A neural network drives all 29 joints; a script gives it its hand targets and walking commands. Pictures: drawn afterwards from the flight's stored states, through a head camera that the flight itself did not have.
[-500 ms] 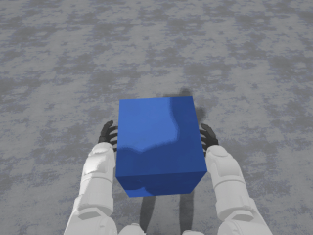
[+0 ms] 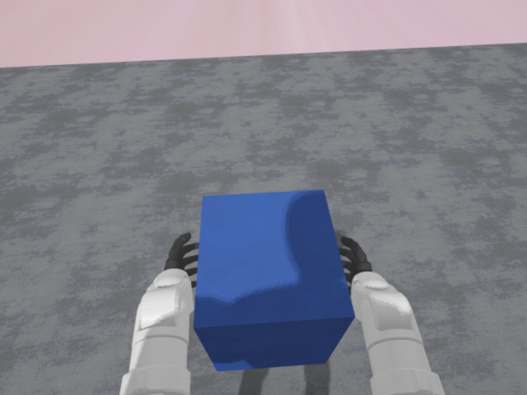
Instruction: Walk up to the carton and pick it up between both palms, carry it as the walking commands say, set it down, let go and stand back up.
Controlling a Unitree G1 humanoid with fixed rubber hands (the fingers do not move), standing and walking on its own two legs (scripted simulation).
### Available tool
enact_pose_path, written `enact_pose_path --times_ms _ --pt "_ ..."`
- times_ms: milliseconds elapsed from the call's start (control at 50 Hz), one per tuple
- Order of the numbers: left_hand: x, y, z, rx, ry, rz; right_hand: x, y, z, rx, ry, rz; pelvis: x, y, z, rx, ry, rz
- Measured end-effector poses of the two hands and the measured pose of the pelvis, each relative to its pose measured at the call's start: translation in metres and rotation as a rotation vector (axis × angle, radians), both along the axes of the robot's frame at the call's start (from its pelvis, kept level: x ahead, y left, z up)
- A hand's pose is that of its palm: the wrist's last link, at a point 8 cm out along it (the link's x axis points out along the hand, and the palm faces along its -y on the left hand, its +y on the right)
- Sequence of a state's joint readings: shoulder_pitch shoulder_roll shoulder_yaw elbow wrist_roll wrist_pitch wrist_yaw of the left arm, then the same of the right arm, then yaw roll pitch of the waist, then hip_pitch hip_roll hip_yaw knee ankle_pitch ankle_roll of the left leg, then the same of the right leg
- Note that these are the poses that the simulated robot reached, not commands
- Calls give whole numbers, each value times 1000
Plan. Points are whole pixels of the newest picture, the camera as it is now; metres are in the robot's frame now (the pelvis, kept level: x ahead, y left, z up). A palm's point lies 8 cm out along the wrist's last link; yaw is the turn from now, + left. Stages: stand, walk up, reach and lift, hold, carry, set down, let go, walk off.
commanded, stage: reach and lift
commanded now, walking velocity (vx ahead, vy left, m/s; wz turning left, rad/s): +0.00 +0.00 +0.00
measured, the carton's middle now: (267, 284) +0.31 +0.02 -0.02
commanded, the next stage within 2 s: hold in 1.24 s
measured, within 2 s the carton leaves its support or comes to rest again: neither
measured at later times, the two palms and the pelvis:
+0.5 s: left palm (188, 274) +0.29 +0.15 +0.03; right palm (372, 289) +0.27 -0.14 +0.03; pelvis -0.02 +0.00 -0.01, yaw +0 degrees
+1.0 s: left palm (185, 280) +0.28 +0.15 +0.03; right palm (371, 297) +0.26 -0.14 +0.03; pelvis +0.00 +0.01 +0.00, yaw -1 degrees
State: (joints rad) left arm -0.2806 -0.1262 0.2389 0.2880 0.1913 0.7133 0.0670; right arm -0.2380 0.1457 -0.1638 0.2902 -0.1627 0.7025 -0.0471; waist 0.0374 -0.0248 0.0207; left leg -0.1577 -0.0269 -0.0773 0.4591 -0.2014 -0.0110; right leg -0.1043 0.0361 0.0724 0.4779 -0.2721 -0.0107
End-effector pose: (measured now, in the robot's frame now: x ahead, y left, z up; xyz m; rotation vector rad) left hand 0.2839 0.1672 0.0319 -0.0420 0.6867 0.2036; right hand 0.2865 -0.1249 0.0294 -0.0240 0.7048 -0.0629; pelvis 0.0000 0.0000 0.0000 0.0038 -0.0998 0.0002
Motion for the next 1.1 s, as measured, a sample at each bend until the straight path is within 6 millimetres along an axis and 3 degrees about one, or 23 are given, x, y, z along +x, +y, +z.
enact_pose_path --times_ms 400,660,1100 --pt "5 -14 1 13 24 -66 -13 -14 -2 8 25 -57 -23 1 -6 0 -13 -2" --pt "10 -17 0 8 18 -82 -12 -16 -1 1 18 -73 -14 5 -4 -2 -1 -8" --pt "-8 -15 -3 4 20 -80 -30 -15 -4 -3 21 -73 -6 10 -1 -4 -16 -11"
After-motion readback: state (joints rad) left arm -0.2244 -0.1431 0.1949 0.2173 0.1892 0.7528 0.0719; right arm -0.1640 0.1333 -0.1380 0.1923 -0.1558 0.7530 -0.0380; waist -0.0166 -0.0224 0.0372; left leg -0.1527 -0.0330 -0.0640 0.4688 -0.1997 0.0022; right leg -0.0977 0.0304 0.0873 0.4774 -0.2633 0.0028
